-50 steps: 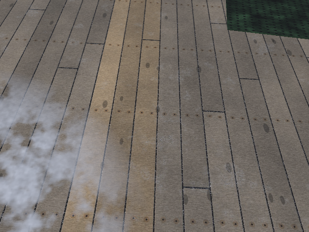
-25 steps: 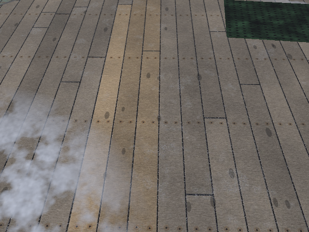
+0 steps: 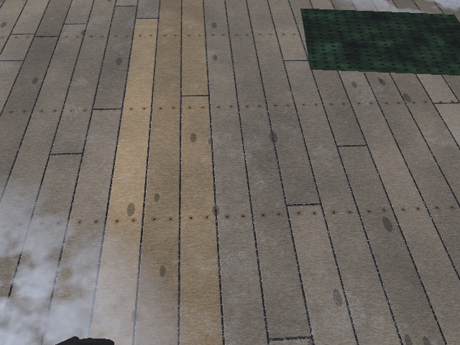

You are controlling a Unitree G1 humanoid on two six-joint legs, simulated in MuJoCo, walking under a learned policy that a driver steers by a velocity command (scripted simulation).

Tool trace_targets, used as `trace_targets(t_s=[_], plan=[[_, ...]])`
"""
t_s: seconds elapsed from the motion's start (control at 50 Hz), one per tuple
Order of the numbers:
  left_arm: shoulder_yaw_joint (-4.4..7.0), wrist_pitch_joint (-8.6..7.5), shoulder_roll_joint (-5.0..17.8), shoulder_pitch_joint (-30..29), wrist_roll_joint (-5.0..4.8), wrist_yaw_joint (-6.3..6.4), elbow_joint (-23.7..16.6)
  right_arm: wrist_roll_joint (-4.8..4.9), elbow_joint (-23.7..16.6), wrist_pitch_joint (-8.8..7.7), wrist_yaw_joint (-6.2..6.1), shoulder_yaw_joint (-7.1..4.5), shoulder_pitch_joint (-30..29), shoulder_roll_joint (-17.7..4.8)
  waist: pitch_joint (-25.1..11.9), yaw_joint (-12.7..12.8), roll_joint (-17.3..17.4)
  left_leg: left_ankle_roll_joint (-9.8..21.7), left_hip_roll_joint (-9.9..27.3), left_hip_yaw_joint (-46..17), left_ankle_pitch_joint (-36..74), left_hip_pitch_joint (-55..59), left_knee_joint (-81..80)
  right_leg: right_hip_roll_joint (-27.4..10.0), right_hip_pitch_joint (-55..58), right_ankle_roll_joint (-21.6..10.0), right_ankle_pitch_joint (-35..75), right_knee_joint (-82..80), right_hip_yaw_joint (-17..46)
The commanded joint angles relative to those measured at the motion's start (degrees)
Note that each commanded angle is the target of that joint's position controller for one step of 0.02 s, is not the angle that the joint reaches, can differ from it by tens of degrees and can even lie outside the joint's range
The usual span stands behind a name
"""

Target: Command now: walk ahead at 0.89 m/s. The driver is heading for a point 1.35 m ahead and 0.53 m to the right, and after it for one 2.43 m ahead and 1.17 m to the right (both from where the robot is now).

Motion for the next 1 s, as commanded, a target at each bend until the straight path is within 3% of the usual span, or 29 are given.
trace_targets(t_s=[0.02, 0.06, 0.1, 0.14, 0.16, 0.18, 0.2, 0.22, 0.24, 0.26, 0.3, 0.34, 0.42, 0.46, 0.52, 0.54, 0.58, 0.6, 0.62, 0.64, 0.66, 0.68, 0.7, 0.72, 0.76, 0.82, 0.9, 0.94, 1.0], plan=[[0.11, -0.71, 2.9, -11.0, -0.5, -0.25, -6.5, 0.29, -2.2, -1.35, -0.3, -1.98, -1.5, -9.6, 11.5, 1.1, 6.9, 9.2, 14.7, -8.1, 3.9, -4.9, -11.9, -0.1, -1.6, -1.2, 3.4, -8.5, -1.8], [-0.15, -0.65, 2.6, -12.2, -0.44, -0.09, -7.1, 0.16, -0.7, -1.12, -0.19, -1.91, -0.1, -9.9, 12.3, 0.8, 7.9, 8.5, 15.2, -3.4, 13.6, 0.2, -10.7, 1.2, -0.5, -3.9, 1.0, -12.0, -4.3], [0.02, -0.33, 2.8, -9.3, -0.04, 0.57, -6.5, 0.03, 0.1, -1.1, -0.47, -1.88, -1.0, -11.0, 9.2, 2.7, 9.6, 7.1, 15.3, 3.1, 42.4, 2.4, -2.9, 5.3, 7.6, -7.2, -3.8, -12.4, -7.4], [1.34, -0.5, 5.4, 2.6, -0.06, 1.51, -3.3, -1.16, 1.1, -0.04, -1.35, -2.32, -1.7, -13.1, 1.7, 9.5, 11.5, 5.2, 16.3, 6.8, 69.2, 4.4, 16.0, 10.5, 20.1, -10.0, -9.6, -10.8, -9.0], [2.51, -0.79, 7.4, 16.0, -0.21, 2.09, 1.3, -1.16, 0.1, 0.75, -1.78, -2.67, -4.0, -14.2, -4.6, 15.6, 9.9, 4.0, 14.6, 8.2, 67.8, -1.9, 31.5, 12.2, 35.6, -11.2, -9.5, -13.8, -8.7], [4.26, -1.08, 12.2, 25.0, 0.67, 2.9, 4.0, -0.51, -1.6, 0.69, -1.67, -1.97, -3.7, -11.9, -10.6, 17.8, 2.8, 3.0, 11.2, 7.9, 49.8, -20.9, 52.3, 4.8, 55.1, -13.5, -21.7, -14.9, 4.4], [5.46, -0.83, 16.9, 24.3, 0.1, 2.84, 5.0, 0.23, -4.7, -0.79, -0.24, -0.63, -3.7, -6.0, -14.1, 11.9, -14.7, 0.5, -0.4, 3.6, -4.0, -41.0, 71.8, -9.5, 63.0, -18.9, -44.1, -29.4, 40.8], [5.23, -0.88, 15.7, 20.6, -0.41, 2.42, 4.1, -0.07, -6.7, -1.86, -0.15, -1.05, -8.8, -9.0, -12.3, 11.7, -8.7, 2.4, 0.4, -6.9, -3.4, -49.2, 77.3, -10.4, 62.2, -19.4, -41.8, -35.8, 50.7], [4.81, -1.59, 13.2, 21.3, -0.82, 2.5, 5.4, -0.66, -8.3, -2.76, -0.35, -0.87, -15.8, -9.4, -3.6, 12.3, -1.4, 3.0, 4.3, -7.5, 0.6, -48.2, 74.8, -8.3, 53.2, -17.0, -20.0, -32.4, 39.2], [4.46, -1.46, 11.5, 19.2, -0.81, 3.09, 6.1, -0.55, -9.1, -3.13, -0.19, -0.31, -15.5, -8.3, -1.5, 8.7, 2.3, 2.9, 5.6, -6.4, 2.2, -47.4, 70.7, -6.9, 47.2, -16.7, -22.9, -35.0, 35.5], [3.44, -2.06, 8.6, 15.0, -0.89, 3.8, 5.7, -2.47, -10.2, -1.71, 0.29, 0.18, -16.8, -7.7, 2.1, 4.5, 2.4, 1.0, 7.9, -6.7, 1.6, -41.7, 64.5, -2.5, 34.2, -15.9, -19.9, -37.8, 30.0], [2.79, -3.14, 7.0, 17.0, -2.1, 3.72, 6.1, -3.12, -11.5, 0.17, 0.51, 0.4, -18.6, -7.2, 5.2, 3.5, 2.9, -1.2, 8.8, -6.0, -1.2, -40.7, 59.4, -0.4, 28.1, -16.9, -16.2, -38.9, 26.5], [2.72, -4.24, 7.4, 21.5, -2.12, 3.73, 6.1, -2.16, -17.9, 0.99, 1.34, 1.61, -34.0, -6.9, 11.6, 7.1, 2.5, -4.9, 7.6, -1.8, 10.4, -41.2, 40.6, 2.5, 20.7, -16.0, -7.1, -43.9, 24.0], [3.65, -4.21, 9.7, 22.6, -2.01, 3.67, 5.7, -1.44, -19.3, 0.74, 1.93, 2.33, -37.2, -6.0, 10.4, 8.6, -0.5, -4.8, 5.5, -1.5, 18.6, -36.7, 31.4, 3.1, 21.3, -14.4, 0.6, -42.9, 23.8], [3.94, -4.07, 10.4, 24.6, -2.54, 3.7, 6.1, -0.6, -20.5, 0.97, 1.73, 2.28, -39.2, -7.0, 5.5, 10.2, 0.8, -3.4, 2.0, -0.9, 22.6, -33.7, 26.6, 2.7, 31.3, -12.1, 15.7, -40.7, 23.2], [4.03, -4.08, 11.0, 25.4, -3.0, 4.14, 6.0, -0.57, -21.9, 0.64, 1.51, 2.32, -39.9, -7.3, 6.6, 10.0, -2.6, -2.7, 2.6, -2.1, 21.9, -31.1, 23.1, 0.7, 31.6, -11.4, 21.6, -37.2, 25.2], [4.3, -4.0, 12.5, 24.2, -2.94, 4.6, 6.2, -0.72, -20.3, 0.47, 0.18, 0.93, -33.1, -10.8, 1.3, 6.3, -0.8, -1.5, -0.6, -2.1, 15.3, -19.3, 19.6, 1.6, 35.5, -8.2, 37.7, -27.2, 24.2], [4.92, -3.98, 15.4, 22.3, -2.23, 4.46, 5.7, -0.03, -17.8, 0.27, -0.8, -0.33, -24.0, -13.5, -4.5, 1.5, -0.8, -0.9, -1.0, -1.7, 10.4, -8.4, 20.4, 2.4, 34.1, -7.3, 38.8, -16.9, 23.8], [4.75, -4.48, 14.7, 19.5, -1.77, 4.09, 5.0, -0.37, -15.4, 0.15, -2.19, -1.72, -11.5, -16.7, -10.3, -5.1, -0.5, 0.2, 3.6, -4.7, 5.8, 6.5, 22.6, 4.9, 26.4, -6.5, 33.3, -2.1, 22.7], [2.5, -5.01, 5.5, 19.2, -1.13, 4.1, 3.3, -2.13, -13.7, 0.09, -3.43, -2.93, 0.5, -20.2, -18.8, -7.1, 10.0, 1.0, 18.7, -19.4, -15.0, 20.1, 22.4, 8.8, 16.4, -7.1, -5.2, 18.8, 17.9], [1.0, -4.49, 2.3, 27.7, -5.11, 4.13, -0.5, -3.31, -14.4, 0.24, -2.46, -3.63, -6.7, -23.7, -24.7, 1.9, 29.0, 6.9, 31.6, -54.2, -28.7, 24.5, 6.9, 12.3, 1.7, -5.6, -25.1, 32.2, 11.5], [1.37, -3.22, 7.6, 21.8, -2.99, 4.79, 1.9, -2.58, -16.3, 0.73, -1.89, -3.0, -14.3, -15.9, -14.3, 1.2, 14.9, 6.6, 26.5, -49.0, -35.9, 14.6, 4.5, 6.6, -2.6, -6.3, -16.9, 33.0, 9.8], [1.87, -2.58, 8.6, 17.4, -1.82, 4.05, 1.6, -2.08, -16.2, 0.78, -1.68, -1.73, -17.6, -11.2, -6.7, 1.5, 8.5, 6.0, 23.8, -36.5, -25.6, 6.6, 5.7, 4.4, -2.4, -5.9, -12.1, 29.9, 8.3], [1.89, -1.99, 8.1, 15.3, -1.29, 3.3, 1.6, -2.42, -14.7, 0.72, -1.43, -1.31, -17.2, -9.4, -2.9, 2.0, 3.4, 5.6, 21.8, -28.5, -13.7, 0.8, 5.3, 2.6, -0.9, -5.4, -11.0, 28.4, 7.8], [1.26, -0.43, 5.0, 12.3, 0.03, 1.63, -0.5, -1.65, -10.9, 0.01, -1.44, -0.93, -14.0, -8.5, 1.3, 3.5, 5.5, 4.5, 18.8, -17.7, -5.8, -6.2, 3.3, 0.1, -0.3, -4.9, -11.2, 26.4, 7.1], [0.16, 1.22, 3.0, 5.9, -0.03, 0.41, -4.5, 0.16, -7.7, -1.48, -0.2, -0.38, -11.6, -6.3, 5.3, 4.6, 5.8, 2.7, 17.8, -6.0, 7.7, -8.5, 1.0, -2.4, -4.7, -4.6, -8.1, 24.6, 5.8], [-1.11, 0.97, 3.5, -1.3, -0.29, -0.89, -9.0, -0.43, -6.9, -2.72, -0.09, -0.64, -13.4, -9.0, 9.2, 7.0, 5.5, 2.0, 14.8, 6.0, 18.1, -13.8, -4.0, -1.3, -1.9, -4.9, 3.3, 9.8, 3.2], [-1.79, 0.39, 3.3, -5.4, -0.03, -1.44, -9.5, -0.33, -4.9, -2.77, -0.17, -0.58, -9.0, -10.0, 11.5, 5.2, 2.8, 1.3, 12.5, 10.5, 27.8, -13.3, -6.6, 2.1, 3.5, -6.5, 5.7, -0.9, -3.0], [-2.01, -0.44, 4.5, -5.1, 0.38, -0.87, -8.1, -0.37, -3.5, -2.05, -0.72, -0.96, -5.7, -14.6, 10.1, 6.7, 4.9, 2.2, 15.1, 12.4, 62.3, -4.5, -1.9, 7.6, 10.7, -9.2, 3.3, -7.6, -6.9]])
